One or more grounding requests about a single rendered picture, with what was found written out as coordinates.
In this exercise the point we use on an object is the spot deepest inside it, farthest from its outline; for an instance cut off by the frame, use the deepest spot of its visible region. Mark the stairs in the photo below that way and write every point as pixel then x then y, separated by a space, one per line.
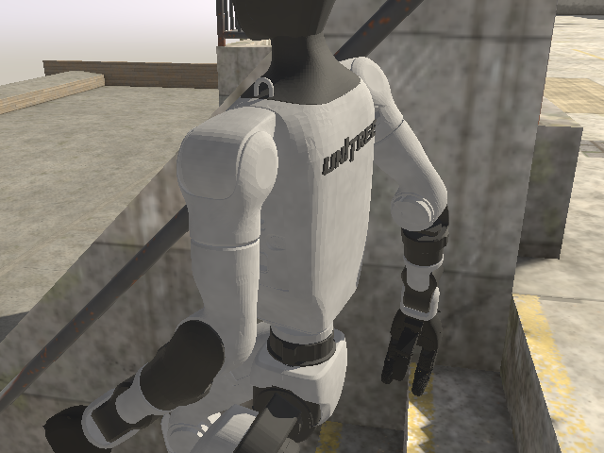
pixel 463 411

